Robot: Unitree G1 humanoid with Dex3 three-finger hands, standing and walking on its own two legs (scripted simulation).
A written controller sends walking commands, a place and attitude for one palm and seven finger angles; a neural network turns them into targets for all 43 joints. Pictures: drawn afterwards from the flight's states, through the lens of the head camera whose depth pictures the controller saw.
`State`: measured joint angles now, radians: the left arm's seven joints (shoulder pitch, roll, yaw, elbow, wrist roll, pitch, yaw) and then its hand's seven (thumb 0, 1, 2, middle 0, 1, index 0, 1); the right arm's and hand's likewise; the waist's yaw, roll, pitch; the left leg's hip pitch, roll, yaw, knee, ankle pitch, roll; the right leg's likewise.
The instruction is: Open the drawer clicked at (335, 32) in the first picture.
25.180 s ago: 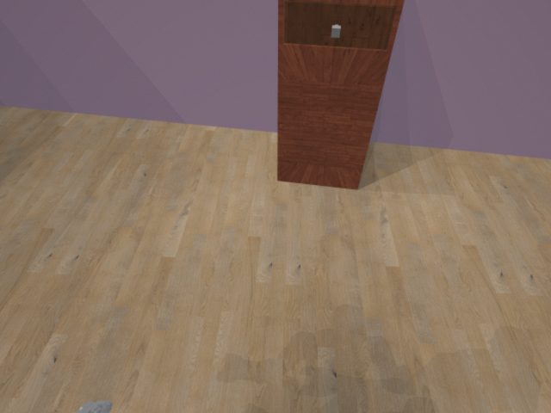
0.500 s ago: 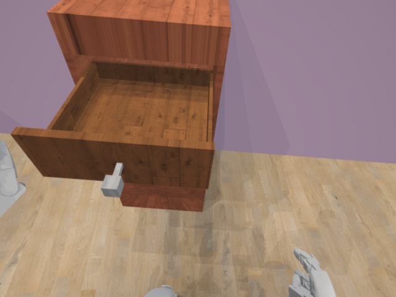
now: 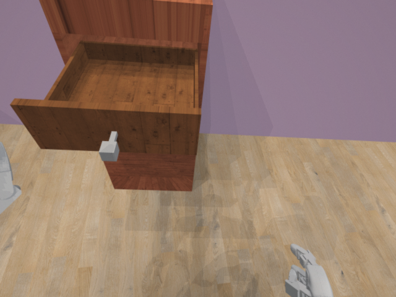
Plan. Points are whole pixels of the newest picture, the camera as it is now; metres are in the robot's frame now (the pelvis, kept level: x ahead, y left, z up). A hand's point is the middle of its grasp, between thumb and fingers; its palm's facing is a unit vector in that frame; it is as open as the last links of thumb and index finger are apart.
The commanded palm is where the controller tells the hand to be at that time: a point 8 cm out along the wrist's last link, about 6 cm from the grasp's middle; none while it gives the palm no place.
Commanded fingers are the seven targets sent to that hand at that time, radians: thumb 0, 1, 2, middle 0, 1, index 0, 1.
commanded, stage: stop stepping back and stand still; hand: left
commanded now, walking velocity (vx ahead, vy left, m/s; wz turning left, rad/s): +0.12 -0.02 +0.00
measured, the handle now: (111, 145) +0.41 +0.21 +0.05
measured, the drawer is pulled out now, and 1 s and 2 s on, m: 0.30 0.30 0.30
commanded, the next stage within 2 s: let the arm hang, fingers relaxed in 0.62 s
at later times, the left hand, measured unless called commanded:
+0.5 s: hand out of the picture +0.11 +0.24 +0.22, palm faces +0.49 -0.76 -0.43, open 7.4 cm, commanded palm +0.05 +0.28 +0.24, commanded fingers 0.00 0.90 0.90 -0.20 -0.30 -0.20 -0.30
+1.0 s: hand out of the picture -0.01 +0.15 -0.15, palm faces +0.06 -0.98 -0.17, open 7.3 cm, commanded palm none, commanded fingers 0.00 0.90 0.90 -0.20 -0.30 -0.20 -0.30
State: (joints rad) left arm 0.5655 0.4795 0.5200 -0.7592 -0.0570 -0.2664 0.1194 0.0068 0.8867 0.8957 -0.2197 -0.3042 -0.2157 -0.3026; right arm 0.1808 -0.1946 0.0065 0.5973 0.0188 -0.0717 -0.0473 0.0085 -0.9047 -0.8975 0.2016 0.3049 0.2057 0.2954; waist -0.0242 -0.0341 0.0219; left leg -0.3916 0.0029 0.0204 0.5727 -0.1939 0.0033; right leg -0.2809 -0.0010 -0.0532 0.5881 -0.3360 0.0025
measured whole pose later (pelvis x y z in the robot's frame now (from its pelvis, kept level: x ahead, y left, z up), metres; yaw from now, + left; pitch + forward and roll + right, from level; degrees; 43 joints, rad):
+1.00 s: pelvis -0.08 -0.02 +0.00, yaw +5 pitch -2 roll +0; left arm 0.26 0.15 0.00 0.82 0.02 0.07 0.00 0.01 0.92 0.90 -0.20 -0.30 -0.19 -0.30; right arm 0.18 -0.21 -0.01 0.88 -0.02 0.02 -0.01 0.00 -0.91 -0.90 0.20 0.30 0.20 0.29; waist -0.04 0.00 0.06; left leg -0.30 -0.02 -0.05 0.60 -0.26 -0.01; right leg -0.26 0.03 0.00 0.62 -0.33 -0.04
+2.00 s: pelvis -0.08 -0.01 +0.01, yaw +4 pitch -3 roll +0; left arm 0.28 0.13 0.03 1.14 0.01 0.01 0.03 0.00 0.91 0.90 -0.20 -0.30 -0.20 -0.30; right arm 0.32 -0.12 -0.02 1.11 -0.02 0.02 -0.04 0.00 -0.91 -0.90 0.20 0.30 0.20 0.29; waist -0.01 0.02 0.07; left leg -0.22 -0.01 -0.04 0.44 -0.18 0.00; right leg -0.16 0.04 0.01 0.43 -0.23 -0.03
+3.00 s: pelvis -0.05 -0.03 +0.02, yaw +5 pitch -2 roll +0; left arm 0.25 0.14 0.03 1.14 0.00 0.00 0.03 0.00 0.91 0.90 -0.20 -0.30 -0.20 -0.30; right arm 0.26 -0.14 -0.02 1.12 -0.02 0.01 -0.05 0.00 -0.91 -0.90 0.20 0.30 0.20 0.29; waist -0.01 0.02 0.08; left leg -0.17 0.01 -0.05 0.41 -0.20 -0.02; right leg -0.11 0.05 0.00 0.40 -0.25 -0.05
